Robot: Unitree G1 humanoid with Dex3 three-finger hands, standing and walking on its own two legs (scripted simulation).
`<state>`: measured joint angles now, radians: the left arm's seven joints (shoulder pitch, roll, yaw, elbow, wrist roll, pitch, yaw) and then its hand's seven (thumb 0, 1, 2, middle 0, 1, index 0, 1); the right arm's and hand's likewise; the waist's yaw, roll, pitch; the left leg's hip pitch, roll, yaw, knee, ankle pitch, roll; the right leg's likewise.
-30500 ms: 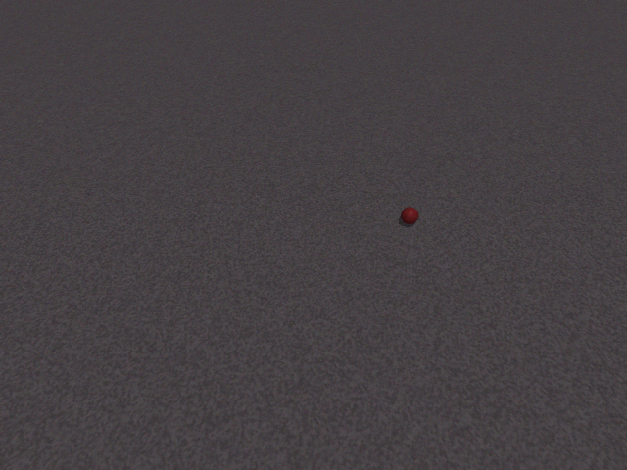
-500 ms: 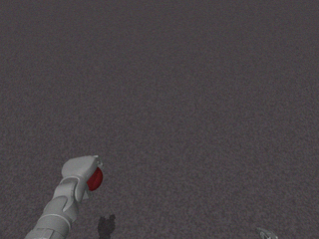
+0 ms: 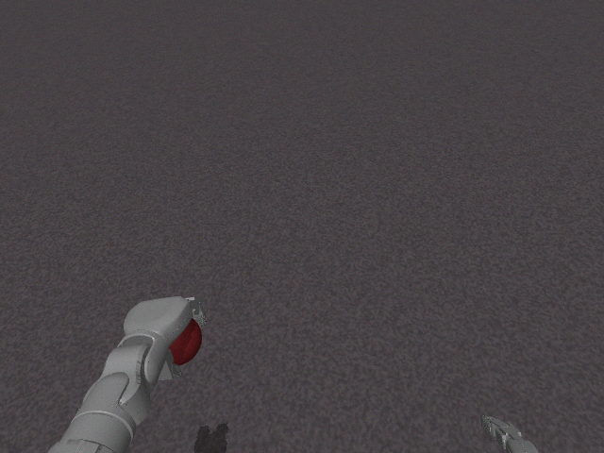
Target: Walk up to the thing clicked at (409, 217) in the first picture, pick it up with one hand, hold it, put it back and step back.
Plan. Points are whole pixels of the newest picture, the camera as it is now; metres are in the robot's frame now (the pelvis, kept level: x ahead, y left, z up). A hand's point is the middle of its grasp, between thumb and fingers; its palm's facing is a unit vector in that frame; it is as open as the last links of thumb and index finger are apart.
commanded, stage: hold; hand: left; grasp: from above
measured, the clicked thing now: (175, 339) +0.32 +0.23 -0.06
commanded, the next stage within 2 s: crouch in 1.34 s
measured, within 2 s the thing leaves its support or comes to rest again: neither
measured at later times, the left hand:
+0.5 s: hand (168, 356) +0.28 +0.22 -0.02, palm faces -0.43 -0.07 -0.90, open 9.9 cm
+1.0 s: hand (171, 343) +0.29 +0.21 -0.02, palm faces -0.44 -0.08 -0.89, open 9.9 cm
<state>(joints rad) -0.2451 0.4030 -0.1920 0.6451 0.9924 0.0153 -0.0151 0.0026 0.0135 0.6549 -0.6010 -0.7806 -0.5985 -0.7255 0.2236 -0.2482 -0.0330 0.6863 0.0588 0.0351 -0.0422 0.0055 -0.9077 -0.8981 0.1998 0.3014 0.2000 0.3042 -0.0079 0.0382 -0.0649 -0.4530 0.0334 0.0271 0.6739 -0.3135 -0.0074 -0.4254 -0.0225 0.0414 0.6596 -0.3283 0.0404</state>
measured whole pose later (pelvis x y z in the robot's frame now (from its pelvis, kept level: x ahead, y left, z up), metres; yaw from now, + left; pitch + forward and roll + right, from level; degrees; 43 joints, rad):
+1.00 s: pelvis +0.00 -0.01 +0.01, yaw +0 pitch +2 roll +0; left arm -0.23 0.41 -0.20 0.56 0.97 0.02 -0.07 0.00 0.02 0.64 -0.59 -0.81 -0.59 -0.74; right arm 0.18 -0.25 -0.02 0.67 0.08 0.05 -0.06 0.01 -0.92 -0.90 0.20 0.30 0.20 0.30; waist 0.01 0.04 -0.02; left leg -0.30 0.03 0.04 0.51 -0.24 -0.01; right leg -0.29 -0.02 0.05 0.52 -0.26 0.03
